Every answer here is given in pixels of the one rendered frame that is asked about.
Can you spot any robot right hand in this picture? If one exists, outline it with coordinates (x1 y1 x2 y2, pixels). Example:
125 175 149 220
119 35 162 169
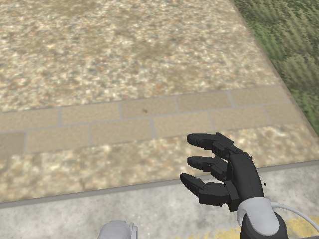
179 132 266 212

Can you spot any robot left thigh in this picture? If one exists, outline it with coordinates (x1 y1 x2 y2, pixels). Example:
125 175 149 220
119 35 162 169
97 220 138 239

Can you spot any right robot forearm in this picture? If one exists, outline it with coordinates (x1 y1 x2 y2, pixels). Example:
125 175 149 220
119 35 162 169
236 197 289 239

